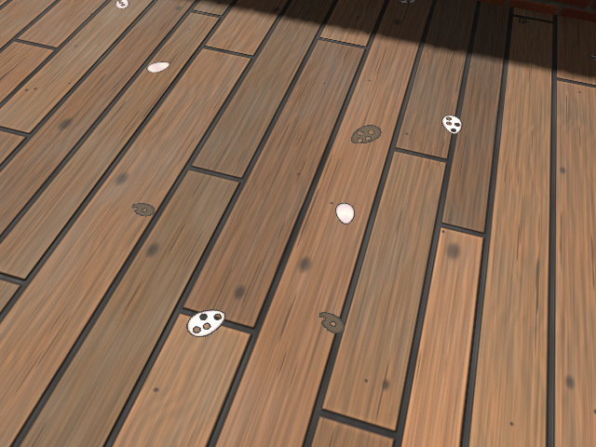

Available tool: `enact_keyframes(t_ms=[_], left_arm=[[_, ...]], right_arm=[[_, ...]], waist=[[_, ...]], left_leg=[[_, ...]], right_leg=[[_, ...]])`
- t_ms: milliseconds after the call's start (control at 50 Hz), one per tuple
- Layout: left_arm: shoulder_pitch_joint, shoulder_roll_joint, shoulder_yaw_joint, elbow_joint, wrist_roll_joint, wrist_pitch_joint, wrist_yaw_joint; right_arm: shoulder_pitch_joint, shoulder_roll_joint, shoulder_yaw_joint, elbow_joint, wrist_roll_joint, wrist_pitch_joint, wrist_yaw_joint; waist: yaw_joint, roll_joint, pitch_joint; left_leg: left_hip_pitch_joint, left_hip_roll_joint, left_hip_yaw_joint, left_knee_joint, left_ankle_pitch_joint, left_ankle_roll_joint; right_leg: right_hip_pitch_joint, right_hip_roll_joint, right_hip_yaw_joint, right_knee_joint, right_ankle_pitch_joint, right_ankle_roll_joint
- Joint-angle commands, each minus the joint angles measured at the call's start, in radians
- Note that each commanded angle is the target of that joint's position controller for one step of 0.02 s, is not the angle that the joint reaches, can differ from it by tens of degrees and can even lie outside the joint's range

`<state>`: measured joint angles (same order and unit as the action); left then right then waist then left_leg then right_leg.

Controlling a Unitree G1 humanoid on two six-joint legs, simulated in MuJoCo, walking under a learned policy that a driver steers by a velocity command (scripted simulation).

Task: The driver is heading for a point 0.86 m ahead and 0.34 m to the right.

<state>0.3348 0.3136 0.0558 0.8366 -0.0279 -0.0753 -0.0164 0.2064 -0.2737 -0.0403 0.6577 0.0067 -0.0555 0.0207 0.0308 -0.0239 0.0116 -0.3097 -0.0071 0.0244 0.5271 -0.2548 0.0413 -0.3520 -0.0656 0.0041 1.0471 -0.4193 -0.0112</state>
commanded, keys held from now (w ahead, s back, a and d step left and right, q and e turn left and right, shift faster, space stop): e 1.00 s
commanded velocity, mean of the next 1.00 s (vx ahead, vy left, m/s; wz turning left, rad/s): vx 0.09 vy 0.00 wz -0.44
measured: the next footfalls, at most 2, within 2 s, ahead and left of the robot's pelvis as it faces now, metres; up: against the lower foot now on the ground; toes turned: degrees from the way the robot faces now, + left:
right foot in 0.36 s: +0.27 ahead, -0.11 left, +0.00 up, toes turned -9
left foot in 0.78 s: +0.32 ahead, +0.11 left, +0.00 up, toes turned -29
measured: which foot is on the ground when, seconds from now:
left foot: down 0.00-0.36, up 0.38-0.76, down 0.78-1.00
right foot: up 0.00-0.34, down 0.36-0.78, up 0.80-1.00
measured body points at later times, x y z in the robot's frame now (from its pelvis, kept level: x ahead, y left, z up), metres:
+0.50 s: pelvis +0.16 -0.01 -0.01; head +0.21 -0.03 +0.44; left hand +0.38 +0.23 -0.09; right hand +0.25 -0.31 -0.12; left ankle +0.11 +0.13 -0.65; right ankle +0.23 -0.10 -0.74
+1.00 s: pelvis +0.21 +0.04 +0.01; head +0.26 +0.04 +0.45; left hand +0.49 +0.21 -0.10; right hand +0.19 -0.27 -0.08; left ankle +0.28 +0.13 -0.74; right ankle +0.13 -0.08 -0.65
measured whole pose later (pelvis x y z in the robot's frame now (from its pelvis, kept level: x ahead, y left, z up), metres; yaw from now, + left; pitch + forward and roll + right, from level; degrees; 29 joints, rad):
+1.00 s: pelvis +0.21 +0.04 +0.01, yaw -31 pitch +1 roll -1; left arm 0.19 0.35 0.10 0.64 -0.02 0.07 0.02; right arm 0.18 -0.26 -0.05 0.67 -0.02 0.00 -0.04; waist -0.01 -0.04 0.05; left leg -0.26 0.04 0.04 0.46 -0.22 0.01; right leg -0.54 0.04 0.07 1.10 -0.39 0.10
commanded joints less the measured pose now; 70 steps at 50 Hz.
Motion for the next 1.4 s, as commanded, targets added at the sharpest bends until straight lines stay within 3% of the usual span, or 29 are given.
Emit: enact_keyframes(t_ms=[20,80,180,280,340,360,380,400,420,460,500,580,700,760,780,800,820,840,880,980,1120,1180,1200,1220,1240,1260,1300,1340,1400], left_arm=[[-0.095,0.108,0.026,-0.102,0.012,-0.021,-0.001],[-0.033,0.058,0.018,-0.069,0.011,0.014,-0.003],[-0.183,0.01,-0.002,-0.137,0.024,0.025,-0.008],[-0.225,0.055,0.017,-0.198,0.023,0.026,-0.049],[-0.077,0.108,0.052,-0.184,0.026,0.024,-0.05],[-0.002,0.177,0.074,-0.184,0.029,0.023,-0.029],[0.002,0.265,0.085,-0.202,0.036,0.03,-0.008],[0.0,0.228,0.07,-0.229,0.044,0.03,-0.007],[-0.072,0.185,0.064,-0.252,0.032,0.035,-0.006],[-0.161,0.119,0.044,-0.263,0.005,0.051,0.006],[-0.206,0.124,0.046,-0.273,0.02,0.068,0.015],[-0.197,0.165,0.066,-0.276,0.026,0.085,0.036],[-0.206,0.163,0.069,-0.289,0.02,0.112,0.041],[-0.219,0.146,0.064,-0.295,0.006,0.124,0.043],[-0.187,0.109,0.053,-0.295,0.008,0.124,0.044],[-0.17,0.069,0.044,-0.319,0.008,0.117,0.041],[-0.171,0.145,0.067,-0.318,0.023,0.101,0.039],[-0.148,0.19,0.086,-0.292,0.016,0.101,0.037],[-0.103,0.157,0.085,-0.246,0.014,0.122,0.043],[-0.213,0.078,0.054,-0.301,0.0,0.129,0.033],[-0.211,0.08,0.047,-0.326,0.004,0.138,0.005],[-0.121,0.085,0.061,-0.296,0.005,0.142,0.0],[-0.081,0.136,0.079,-0.289,0.005,0.139,0.01],[-0.057,0.267,0.105,-0.311,0.012,0.132,0.028],[-0.05,0.246,0.094,-0.323,0.054,0.107,0.015],[-0.059,0.213,0.084,-0.305,0.05,0.087,0.012],[-0.092,0.145,0.065,-0.284,0.002,0.076,0.023],[-0.121,0.119,0.045,-0.289,0.013,0.071,0.032],[-0.096,0.111,0.038,-0.269,0.029,0.05,0.038]], right_arm=[[0.068,-0.125,-0.035,-0.028,-0.011,-0.017,-0.001],[0.031,-0.125,-0.04,-0.014,-0.021,-0.029,-0.014],[0.018,-0.144,-0.046,0.017,-0.022,-0.019,-0.044],[0.024,-0.18,-0.063,0.04,0.005,0.021,-0.064],[-0.004,-0.178,-0.066,0.025,0.015,0.044,-0.078],[0.031,-0.164,-0.058,0.016,0.001,0.038,-0.077],[0.107,-0.064,-0.027,-0.015,-0.057,0.029,-0.062],[0.129,-0.103,-0.024,-0.005,-0.035,0.019,-0.042],[0.056,-0.163,-0.038,-0.014,0.001,0.019,-0.032],[-0.024,-0.157,-0.041,-0.025,-0.011,0.035,-0.047],[-0.011,-0.141,-0.041,-0.027,-0.016,0.055,-0.053],[0.002,-0.096,-0.027,-0.011,-0.017,0.055,-0.059],[-0.04,-0.108,-0.038,-0.025,-0.004,0.041,-0.044],[0.02,-0.113,-0.052,-0.009,-0.003,0.023,-0.034],[0.046,-0.172,-0.069,-0.009,-0.016,0.023,-0.038],[0.015,-0.269,-0.09,-0.016,-0.043,0.035,-0.044],[-0.007,-0.235,-0.085,-0.034,-0.069,0.032,-0.042],[-0.061,-0.177,-0.066,-0.057,-0.061,0.029,-0.048],[-0.119,-0.126,-0.052,-0.067,-0.024,0.031,-0.058],[-0.023,-0.146,-0.058,-0.043,-0.027,0.055,-0.072],[-0.042,-0.213,-0.088,-0.031,0.0,0.063,-0.048],[-0.051,-0.194,-0.086,-0.014,0.028,0.058,-0.045],[0.004,-0.153,-0.076,0.006,0.014,0.054,-0.041],[-0.011,-0.066,-0.043,-0.046,-0.054,0.052,-0.034],[-0.121,-0.122,-0.058,-0.074,-0.037,0.048,-0.045],[-0.134,-0.161,-0.07,-0.07,-0.01,0.049,-0.048],[-0.124,-0.17,-0.081,-0.051,-0.007,0.042,-0.046],[-0.108,-0.16,-0.08,-0.043,-0.007,0.03,-0.033],[-0.114,-0.128,-0.067,-0.025,-0.003,0.001,-0.019]], waist=[[-0.056,0.143,0.002],[-0.009,0.124,-0.02],[-0.045,0.118,0.006],[-0.048,0.106,-0.014],[0.029,0.076,-0.098],[0.06,-0.023,-0.169],[-0.018,-0.259,-0.259],[0.009,-0.19,-0.445],[0.027,-0.087,-0.351],[-0.007,0.03,-0.17],[-0.052,-0.023,-0.106],[-0.043,-0.072,-0.146],[-0.014,-0.13,-0.135],[-0.054,-0.136,-0.125],[-0.047,-0.052,-0.134],[0.001,0.245,-0.083],[-0.02,0.3,-0.078],[-0.002,0.21,-0.068],[0.01,0.147,-0.045],[-0.072,0.193,-0.049],[-0.075,0.23,-0.086],[-0.017,0.189,-0.097],[-0.014,0.061,-0.116],[-0.043,-0.299,-0.129],[0.045,-0.236,-0.175],[0.036,-0.141,-0.142],[0.01,-0.094,-0.077],[-0.009,-0.138,-0.036],[0.0,-0.121,-0.03]], left_leg=[[0.289,0.264,-0.3,-0.303,0.284,0.169],[0.205,0.225,-0.108,-0.311,0.653,0.156],[0.171,0.195,0.062,-0.316,0.674,0.122],[0.304,0.264,0.059,-0.194,0.735,0.114],[0.281,0.208,0.101,0.11,0.841,0.058],[0.144,0.127,0.121,0.342,0.612,-0.009],[-0.198,-0.053,0.106,0.698,-0.344,-0.088],[-0.285,-0.094,-0.128,0.884,-0.458,-0.104],[-0.343,-0.041,-0.161,0.896,-0.376,-0.093],[-0.353,0.023,-0.142,0.758,-0.25,-0.092],[-0.232,0.022,-0.118,0.601,-0.202,-0.1],[-0.139,-0.007,-0.102,0.38,-0.147,-0.132],[-0.074,-0.027,-0.114,0.181,-0.083,-0.116],[0.067,-0.025,-0.091,-0.091,0.037,-0.071],[0.165,0.115,-0.2,-0.171,0.043,-0.02],[0.194,0.327,-0.452,-0.236,0.139,0.117],[0.115,0.432,-0.576,-0.263,0.202,0.227],[0.096,0.389,-0.487,-0.243,0.218,0.214],[0.12,0.273,-0.301,-0.204,0.228,0.134],[0.262,0.259,-0.166,-0.19,0.372,0.166],[0.231,0.319,-0.088,-0.154,0.437,0.168],[0.161,0.29,-0.016,-0.029,0.365,0.085],[0.025,0.235,0.064,0.118,0.209,0.002],[-0.306,0.096,0.131,0.452,-0.385,-0.109],[-0.376,0.026,-0.036,0.625,-0.458,-0.125],[-0.396,0.049,-0.075,0.677,-0.373,-0.112],[-0.441,0.082,-0.09,0.591,-0.191,-0.088],[-0.413,0.068,-0.07,0.544,-0.058,-0.092],[-0.357,0.057,-0.052,0.368,0.048,-0.093]], right_leg=[[-0.376,-0.073,0.042,0.085,0.107,-0.008],[-0.27,-0.038,0.029,0.048,0.2,0.033],[-0.185,0.008,0.002,-0.313,0.437,0.044],[-0.194,0.028,-0.023,-0.42,0.35,-0.004],[0.017,0.113,-0.076,-0.542,0.36,-0.071],[0.223,0.038,0.064,-0.593,0.708,-0.131],[0.51,-0.226,0.435,-0.522,1.199,-0.313],[0.59,-0.318,0.667,-0.603,1.001,-0.448],[0.513,-0.271,0.567,-0.645,0.813,-0.406],[0.288,-0.179,0.429,-0.695,0.562,-0.3],[0.107,-0.107,0.365,-0.735,0.475,-0.257],[0.066,-0.069,0.339,-0.722,0.48,-0.246],[0.059,-0.051,0.446,-0.709,0.217,-0.197],[0.036,-0.009,0.462,-0.636,0.214,-0.141],[-0.044,0.047,0.406,-0.531,0.088,-0.087],[-0.247,0.212,0.188,-0.317,-0.124,-0.023],[-0.276,0.179,0.147,-0.059,-0.2,0.023],[-0.263,0.148,0.165,0.064,-0.133,0.039],[-0.282,0.135,0.132,0.17,-0.019,0.075],[-0.316,0.084,0.047,0.034,0.037,0.124],[-0.068,0.056,-0.053,-0.311,0.018,0.078],[0.131,0.093,-0.082,-0.609,0.23,-0.001],[0.297,0.04,0.031,-0.674,0.425,-0.044],[0.476,-0.25,0.421,-0.639,0.878,-0.186],[0.37,-0.336,0.522,-0.671,0.853,-0.361],[0.353,-0.272,0.444,-0.706,0.612,-0.335],[0.325,-0.173,0.404,-0.773,0.068,-0.239],[0.27,-0.139,0.396,-0.835,-0.068,-0.226],[0.273,-0.117,0.339,-0.861,0.016,-0.209]])
Velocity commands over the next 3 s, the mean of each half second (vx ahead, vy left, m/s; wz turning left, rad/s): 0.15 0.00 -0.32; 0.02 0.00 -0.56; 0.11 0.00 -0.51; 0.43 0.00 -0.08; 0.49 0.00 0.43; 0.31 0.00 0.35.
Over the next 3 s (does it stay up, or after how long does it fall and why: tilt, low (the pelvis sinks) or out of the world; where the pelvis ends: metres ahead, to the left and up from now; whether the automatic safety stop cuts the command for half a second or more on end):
stays up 0.77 -0.40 0.01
